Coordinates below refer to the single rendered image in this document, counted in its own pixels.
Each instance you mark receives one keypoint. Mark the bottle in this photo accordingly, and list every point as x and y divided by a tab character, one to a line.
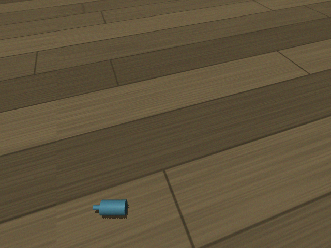
112	207

